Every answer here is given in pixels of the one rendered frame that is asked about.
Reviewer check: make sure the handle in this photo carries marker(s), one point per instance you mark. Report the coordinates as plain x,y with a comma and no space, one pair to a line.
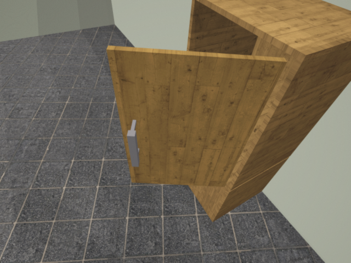
133,145

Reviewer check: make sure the cupboard door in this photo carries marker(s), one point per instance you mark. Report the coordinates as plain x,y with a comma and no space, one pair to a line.
195,111

